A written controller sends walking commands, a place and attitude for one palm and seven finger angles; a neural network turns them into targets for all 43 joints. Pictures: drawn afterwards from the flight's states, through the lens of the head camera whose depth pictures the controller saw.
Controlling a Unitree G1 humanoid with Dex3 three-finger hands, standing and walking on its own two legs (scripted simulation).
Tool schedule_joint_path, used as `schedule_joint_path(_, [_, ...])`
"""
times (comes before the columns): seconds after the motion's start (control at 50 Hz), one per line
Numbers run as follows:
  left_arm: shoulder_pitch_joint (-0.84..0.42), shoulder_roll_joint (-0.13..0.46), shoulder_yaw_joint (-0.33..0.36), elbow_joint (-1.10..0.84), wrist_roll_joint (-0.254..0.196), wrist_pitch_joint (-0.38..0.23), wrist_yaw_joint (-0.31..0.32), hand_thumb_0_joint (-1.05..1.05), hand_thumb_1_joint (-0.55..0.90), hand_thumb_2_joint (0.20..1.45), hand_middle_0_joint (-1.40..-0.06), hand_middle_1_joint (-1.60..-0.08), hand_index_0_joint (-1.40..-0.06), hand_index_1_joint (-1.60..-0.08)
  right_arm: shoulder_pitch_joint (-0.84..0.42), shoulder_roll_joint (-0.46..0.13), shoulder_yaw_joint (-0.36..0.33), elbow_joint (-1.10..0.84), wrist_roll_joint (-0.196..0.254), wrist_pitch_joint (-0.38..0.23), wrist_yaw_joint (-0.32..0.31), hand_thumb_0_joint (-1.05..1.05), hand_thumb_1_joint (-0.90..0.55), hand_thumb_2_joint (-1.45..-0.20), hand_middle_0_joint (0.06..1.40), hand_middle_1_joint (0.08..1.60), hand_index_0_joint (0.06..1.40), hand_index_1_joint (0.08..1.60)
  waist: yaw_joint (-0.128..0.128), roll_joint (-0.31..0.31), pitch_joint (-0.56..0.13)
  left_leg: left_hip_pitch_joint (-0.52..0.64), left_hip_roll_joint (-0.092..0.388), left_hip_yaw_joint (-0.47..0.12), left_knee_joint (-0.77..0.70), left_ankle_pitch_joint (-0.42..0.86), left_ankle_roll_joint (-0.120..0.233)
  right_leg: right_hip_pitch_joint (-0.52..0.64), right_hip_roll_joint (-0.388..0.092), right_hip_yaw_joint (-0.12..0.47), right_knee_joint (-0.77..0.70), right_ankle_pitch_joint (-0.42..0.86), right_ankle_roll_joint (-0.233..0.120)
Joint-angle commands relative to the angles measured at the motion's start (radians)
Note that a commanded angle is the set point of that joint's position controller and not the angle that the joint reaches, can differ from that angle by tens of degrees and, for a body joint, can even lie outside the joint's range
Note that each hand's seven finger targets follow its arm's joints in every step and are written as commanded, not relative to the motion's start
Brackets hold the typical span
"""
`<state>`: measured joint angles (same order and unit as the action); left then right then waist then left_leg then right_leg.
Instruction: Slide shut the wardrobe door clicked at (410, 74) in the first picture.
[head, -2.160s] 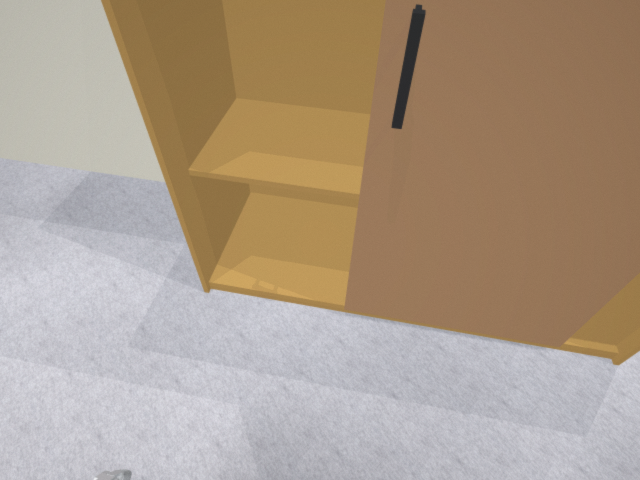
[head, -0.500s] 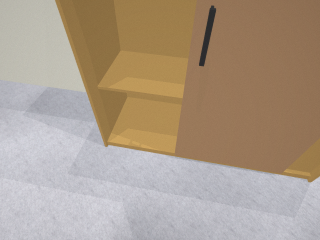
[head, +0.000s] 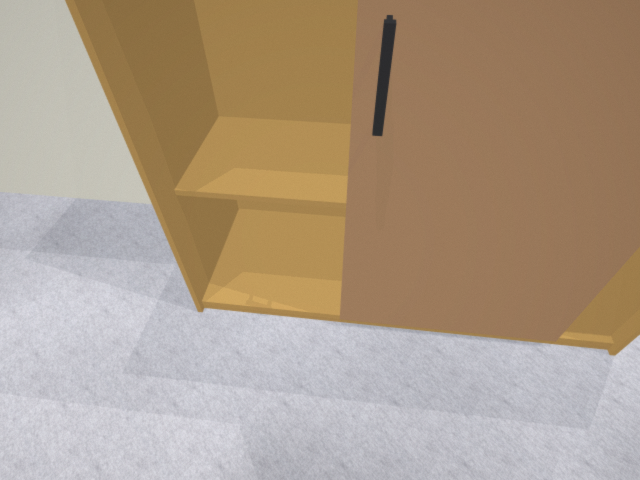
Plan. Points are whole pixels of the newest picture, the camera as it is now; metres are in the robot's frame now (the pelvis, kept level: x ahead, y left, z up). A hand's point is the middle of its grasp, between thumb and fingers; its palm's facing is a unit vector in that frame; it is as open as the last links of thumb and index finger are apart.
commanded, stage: take the last steps up to it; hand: right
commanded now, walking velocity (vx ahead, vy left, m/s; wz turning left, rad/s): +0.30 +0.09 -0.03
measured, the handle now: (383, 78) +0.75 -0.08 +0.16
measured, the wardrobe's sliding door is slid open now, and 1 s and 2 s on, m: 0.51 0.51 0.51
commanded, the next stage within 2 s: come to a stop and stand still in 0.56 s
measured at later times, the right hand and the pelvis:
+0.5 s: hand out of the picture +0.07 -0.11 -0.17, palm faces +0.11 +0.99 -0.13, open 7.4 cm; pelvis +0.14 +0.03 +0.01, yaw -3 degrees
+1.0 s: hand (431, 388) +0.31 -0.16 -0.17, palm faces +0.07 +0.97 -0.23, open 7.4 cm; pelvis +0.26 +0.03 +0.00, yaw -1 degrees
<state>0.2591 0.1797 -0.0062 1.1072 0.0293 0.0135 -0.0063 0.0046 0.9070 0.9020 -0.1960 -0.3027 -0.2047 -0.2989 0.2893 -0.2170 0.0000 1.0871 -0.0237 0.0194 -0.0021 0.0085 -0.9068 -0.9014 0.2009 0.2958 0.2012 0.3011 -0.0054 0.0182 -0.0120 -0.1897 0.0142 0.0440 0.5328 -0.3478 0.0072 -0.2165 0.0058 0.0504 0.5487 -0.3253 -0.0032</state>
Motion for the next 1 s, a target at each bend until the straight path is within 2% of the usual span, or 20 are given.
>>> schedule_joint_path(0.0, [0.12, 0.179, 0.05, -0.021, -0.004, -0.04, 0.023, 0.0, 0.9, 0.9, -0.2, -0.3, -0.2, -0.3, 0.013, -0.079, -0.036, -0.062, 0.001, -0.037, 0.005, 0.0, -0.9, -0.9, 0.2, 0.3, 0.2, 0.3, 0.041, -0.192, 0.159, -0.209, 0.001, 0.009, 0.1, -0.152, 0.02, -0.033, -0.202, 0.284, -0.279, -0.286, -0.125])
schedule_joint_path(0.02, [0.159, 0.195, 0.06, -0.015, -0.008, -0.046, 0.029, 0.0, 0.9, 0.9, -0.2, -0.3, -0.2, -0.3, -0.01, -0.065, -0.034, -0.077, -0.001, -0.045, 0.006, 0.0, -0.9, -0.9, 0.2, 0.3, 0.2, 0.3, 0.051, -0.239, 0.157, -0.301, -0.018, 0.029, 0.195, -0.114, 0.013, 0.049, -0.265, 0.395, -0.314, -0.23, -0.175])
schedule_joint_path(0.06, [0.227, 0.179, 0.065, 0.001, -0.004, -0.059, 0.038, 0.0, 0.9, 0.9, -0.2, -0.3, -0.2, -0.3, -0.071, -0.048, -0.036, -0.105, 0.0, -0.06, 0.008, 0.0, -0.9, -0.9, 0.2, 0.3, 0.2, 0.3, 0.081, -0.22, 0.165, -0.447, 0.016, -0.005, 0.32, -0.19, 0.012, 0.177, -0.317, 0.433, -0.309, 0.093, -0.236])
schedule_joint_path(0.1, [0.22, 0.161, 0.06, 0.003, -0.002, -0.067, 0.043, 0.0, 0.9, 0.9, -0.2, -0.3, -0.2, -0.3, -0.065, -0.029, -0.041, -0.106, 0.007, -0.069, 0.014, 0.0, -0.9, -0.9, 0.2, 0.3, 0.2, 0.3, 0.064, -0.198, 0.117, -0.393, 0.045, -0.014, 0.284, -0.2, 0.007, 0.19, -0.308, 0.35, -0.258, 0.32, -0.232])
schedule_joint_path(0.16, [0.124, 0.141, 0.062, -0.014, -0.008, -0.064, 0.046, 0.0, 0.9, 0.9, -0.2, -0.3, -0.2, -0.3, 0.109, 0.002, -0.05, -0.04, 0.007, -0.07, 0.025, 0.0, -0.9, -0.9, 0.2, 0.3, 0.2, 0.3, -0.03, -0.141, 0.044, 0.016, -0.003, 0.074, -0.037, 0.057, 0.002, -0.029, -0.18, 0.136, -0.116, 0.216, -0.119])
schedule_joint_path(0.18, [0.123, 0.113, 0.059, -0.018, -0.014, -0.067, 0.042, 0.0, 0.9, 0.9, -0.2, -0.3, -0.2, -0.3, 0.215, -0.039, -0.063, -0.002, 0.004, -0.075, 0.018, 0.0, -0.9, -0.9, 0.2, 0.3, 0.2, 0.3, -0.072, -0.034, -0.001, 0.231, 0.051, -0.002, -0.105, 0.09, 0.017, -0.175, -0.124, 0.068, 0.023, 0.127, -0.082])
schedule_joint_path(0.2, [0.115, 0.047, 0.046, -0.047, -0.021, -0.076, 0.033, 0.0, 0.9, 0.9, -0.2, -0.3, -0.2, -0.3, 0.323, -0.135, -0.086, 0.031, -0.003, -0.085, 0.001, 0.0, -0.9, -0.9, 0.2, 0.3, 0.2, 0.3, -0.11, 0.252, -0.031, 0.383, 0.287, -0.314, -0.227, -0.001, 0.095, -0.38, -0.019, -0.075, 0.282, -0.077, -0.035])
schedule_joint_path(0.22, [0.044, 0.06, 0.053, -0.086, -0.017, -0.071, 0.026, 0.0, 0.9, 0.9, -0.2, -0.3, -0.2, -0.3, 0.36, -0.155, -0.085, 0.034, 0.008, -0.079, -0.01, 0.0, -0.9, -0.9, 0.2, 0.3, 0.2, 0.3, -0.125, 0.249, 0.007, 0.333, 0.412, -0.473, -0.329, -0.058, 0.17, -0.46, -0.03, -0.09, 0.451, -0.253, -0.033])
schedule_joint_path(0.26, [-0.032, 0.052, 0.066, -0.081, -0.009, -0.062, 0.014, 0.0, 0.9, 0.9, -0.2, -0.3, -0.2, -0.3, 0.277, -0.1, -0.073, 0.025, 0.003, -0.078, -0.02, 0.0, -0.9, -0.9, 0.2, 0.3, 0.2, 0.3, -0.095, 0.137, 0.161, 0.138, 0.386, -0.455, -0.375, -0.188, 0.215, -0.511, -0.107, -0.061, 0.598, -0.153, -0.032])
schedule_joint_path(0.34, [0.025, -0.014, 0.066, -0.05, 0.0, -0.045, -0.001, 0.0, 0.9, 0.9, -0.2, -0.3, -0.2, -0.3, 0.201, -0.015, -0.05, 0.016, -0.009, -0.096, -0.03, 0.0, -0.9, -0.9, 0.2, 0.3, 0.2, 0.3, -0.005, 0.047, 0.15, 0.052, 0.279, -0.188, -0.351, 0.166, 0.174, -0.423, -0.129, -0.104, 0.522, -0.011, -0.005])
schedule_joint_path(0.5, [-0.115, -0.02, 0.054, -0.107, -0.01, -0.057, -0.008, 0.0, 0.9, 0.9, -0.2, -0.3, -0.2, -0.3, 0.242, -0.021, -0.046, 0.056, -0.004, -0.097, -0.033, 0.0, -0.9, -0.9, 0.2, 0.3, 0.2, 0.3, -0.01, 0.096, 0.133, 0.102, 0.195, -0.026, -0.249, 0.654, 0.131, -0.234, -0.063, -0.213, 0.157, 0.089, -0.025])
schedule_joint_path(0.56, [0.097, 0.031, 0.065, -0.045, -0.002, -0.068, 0.014, 0.0, 0.9, 0.9, -0.2, -0.3, -0.2, -0.3, 0.214, -0.025, -0.047, 0.053, 0.006, -0.092, -0.034, 0.0, -0.9, -0.9, 0.2, 0.3, 0.2, 0.3, 0.096, 0.039, 0.017, 0.055, 0.141, 0.018, 0.056, 0.748, 0.089, 0.101, -0.03, -0.213, -0.024, 0.232, -0.053])
schedule_joint_path(0.58, [0.213, 0.114, 0.084, -0.019, 0.007, -0.073, 0.026, 0.0, 0.9, 0.9, -0.2, -0.3, -0.2, -0.3, 0.232, 0.0, -0.048, 0.04, 0.012, -0.09, -0.029, 0.0, -0.9, -0.9, 0.2, 0.3, 0.2, 0.3, 0.135, -0.08, -0.072, -0.108, 0.073, 0.05, 0.269, 0.481, 0.047, 0.314, -0.192, -0.024, -0.052, 0.386, -0.113])
schedule_joint_path(0.6, [0.277, 0.209, 0.101, -0.009, 0.005, -0.069, 0.032, 0.0, 0.9, 0.9, -0.2, -0.3, -0.2, -0.3, 0.265, 0.05, -0.042, 0.014, 0.02, -0.087, -0.021, 0.0, -0.9, -0.9, 0.2, 0.3, 0.2, 0.3, 0.117, -0.296, -0.141, -0.299, -0.038, 0.087, 0.584, -0.201, 0.013, 0.417, -0.467, 0.32, -0.174, 0.52, -0.243])
schedule_joint_path(0.62, [0.22, 0.222, 0.099, -0.028, -0.014, -0.055, 0.039, 0.0, 0.9, 0.9, -0.2, -0.3, -0.2, -0.3, 0.227, 0.013, -0.045, -0.009, 0.01, -0.071, -0.024, 0.0, -0.9, -0.9, 0.2, 0.3, 0.2, 0.3, 0.096, -0.215, -0.103, -0.315, -0.013, -0.011, 0.736, -0.272, 0.035, 0.259, -0.501, 0.374, -0.275, 0.222, -0.283])
schedule_joint_path(0.66, [0.044, 0.113, 0.073, -0.075, -0.012, -0.058, 0.043, 0.0, 0.9, 0.9, -0.2, -0.3, -0.2, -0.3, 0.143, 0.033, -0.05, -0.013, -0.003, -0.058, -0.013, 0.0, -0.9, -0.9, 0.2, 0.3, 0.2, 0.3, 0.044, -0.117, 0.113, -0.367, 0.074, -0.054, 0.732, -0.097, 0.02, -0.007, -0.413, 0.252, -0.351, 0.1, -0.228])
schedule_joint_path(0.7, [-0.042, 0.052, 0.044, -0.087, -0.012, -0.072, 0.05, 0.0, 0.9, 0.9, -0.2, -0.3, -0.2, -0.3, 0.2, 0.073, -0.044, 0.012, -0.003, -0.033, -0.014, 0.0, -0.9, -0.9, 0.2, 0.3, 0.2, 0.3, -0.024, -0.094, 0.08, -0.237, 0.097, -0.058, 0.569, -0.033, -0.015, -0.077, -0.328, 0.034, -0.314, 0.463, -0.17])
schedule_joint_path(0.74, [-0.065, 0.063, 0.039, -0.081, -0.018, -0.068, 0.057, 0.0, 0.9, 0.9, -0.2, -0.3, -0.2, -0.3, 0.228, 0.068, -0.043, 0.019, 0.006, -0.008, -0.022, 0.0, -0.9, -0.9, 0.2, 0.3, 0.2, 0.3, -0.044, -0.115, 0.015, -0.166, 0.083, -0.035, 0.457, -0.014, -0.037, -0.045, -0.297, -0.065, -0.271, 0.669, -0.159])
schedule_joint_path(0.86, [-0.061, 0.123, 0.08, -0.109, -0.011, -0.026, 0.063, 0.0, 0.9, 0.9, -0.2, -0.3, -0.2, -0.3, 0.106, 0.012, -0.073, -0.08, -0.004, 0.035, -0.027, 0.0, -0.9, -0.9, 0.2, 0.3, 0.2, 0.3, -0.014, -0.148, 0.006, -0.234, 0.047, -0.03, 0.452, 0.005, -0.043, 0.013, -0.325, -0.076, -0.203, 0.795, -0.179])
schedule_joint_path(0.98, [-0.1, 0.16, 0.104, -0.127, 0.001, -0.002, 0.046, 0.0, 0.9, 0.9, -0.2, -0.3, -0.2, -0.3, 0.029, -0.009, -0.076, -0.132, 0.005, 0.02, -0.026, 0.0, -0.9, -0.9, 0.2, 0.3, 0.2, 0.3, -0.012, -0.222, -0.011, -0.135, 0.036, -0.007, 0.209, 0.001, -0.02, 0.021, -0.315, -0.051, -0.123, 0.643, -0.146])
